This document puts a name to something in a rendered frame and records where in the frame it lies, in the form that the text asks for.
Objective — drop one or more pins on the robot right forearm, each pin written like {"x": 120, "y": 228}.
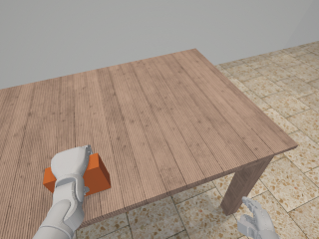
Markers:
{"x": 267, "y": 234}

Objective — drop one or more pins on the table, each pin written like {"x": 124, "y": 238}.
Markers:
{"x": 161, "y": 126}

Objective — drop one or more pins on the robot right hand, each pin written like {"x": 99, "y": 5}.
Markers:
{"x": 249, "y": 226}

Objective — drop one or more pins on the robot left forearm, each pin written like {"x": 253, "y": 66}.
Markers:
{"x": 66, "y": 213}

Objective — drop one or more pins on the sponge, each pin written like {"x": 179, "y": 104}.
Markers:
{"x": 96, "y": 176}

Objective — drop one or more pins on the robot left hand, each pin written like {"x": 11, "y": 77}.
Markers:
{"x": 72, "y": 161}

